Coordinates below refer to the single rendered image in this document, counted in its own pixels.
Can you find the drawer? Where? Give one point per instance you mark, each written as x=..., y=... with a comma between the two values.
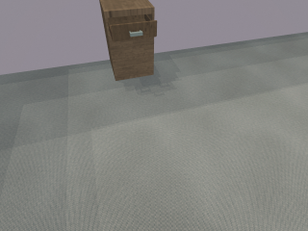
x=120, y=27

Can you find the handle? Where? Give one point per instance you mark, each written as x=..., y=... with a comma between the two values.
x=136, y=34

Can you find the cabinet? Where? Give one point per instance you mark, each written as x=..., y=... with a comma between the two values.
x=131, y=58

